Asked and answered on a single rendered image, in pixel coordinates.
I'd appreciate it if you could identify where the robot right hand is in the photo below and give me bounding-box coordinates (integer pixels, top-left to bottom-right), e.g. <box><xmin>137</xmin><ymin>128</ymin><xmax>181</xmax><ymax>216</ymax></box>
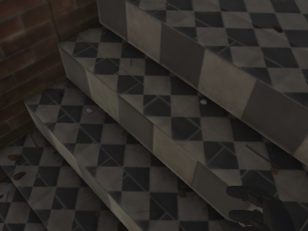
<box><xmin>220</xmin><ymin>185</ymin><xmax>299</xmax><ymax>231</ymax></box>

